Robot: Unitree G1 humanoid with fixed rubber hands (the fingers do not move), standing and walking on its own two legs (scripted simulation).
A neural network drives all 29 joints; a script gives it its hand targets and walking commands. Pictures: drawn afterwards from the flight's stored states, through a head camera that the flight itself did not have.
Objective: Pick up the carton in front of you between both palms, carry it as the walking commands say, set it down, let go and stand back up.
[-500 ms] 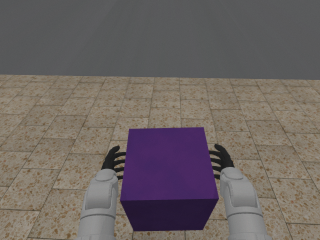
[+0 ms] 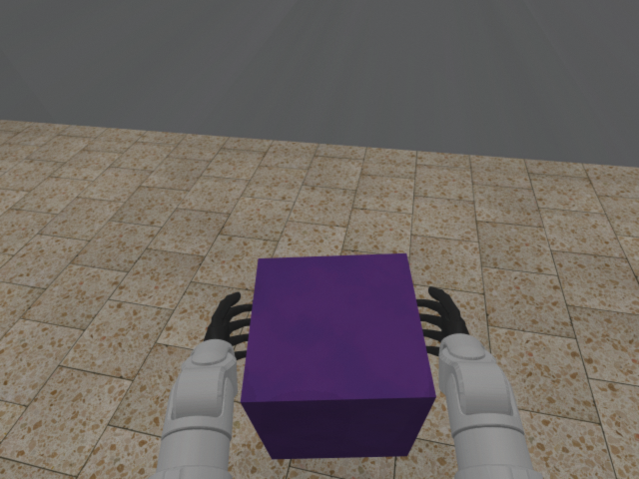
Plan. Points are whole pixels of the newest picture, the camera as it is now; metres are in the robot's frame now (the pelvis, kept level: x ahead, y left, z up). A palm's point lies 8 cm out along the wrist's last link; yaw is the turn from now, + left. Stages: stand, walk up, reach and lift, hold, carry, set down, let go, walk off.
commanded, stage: hold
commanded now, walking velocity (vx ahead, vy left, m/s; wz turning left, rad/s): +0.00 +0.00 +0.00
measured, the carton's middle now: (335, 361) +0.31 +0.00 -0.05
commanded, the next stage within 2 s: set down in 0.22 s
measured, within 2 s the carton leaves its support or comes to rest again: neither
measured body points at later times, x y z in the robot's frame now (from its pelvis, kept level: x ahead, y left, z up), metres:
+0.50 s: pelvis -0.01 -0.05 -0.01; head -0.01 -0.07 +0.44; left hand +0.32 +0.13 +0.02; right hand +0.34 -0.17 +0.01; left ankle -0.03 +0.10 -0.74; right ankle +0.07 -0.14 -0.74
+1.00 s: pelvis -0.04 -0.02 -0.11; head +0.20 -0.04 +0.27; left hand +0.39 +0.13 -0.19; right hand +0.39 -0.17 -0.20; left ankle -0.03 +0.10 -0.74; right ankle +0.07 -0.14 -0.74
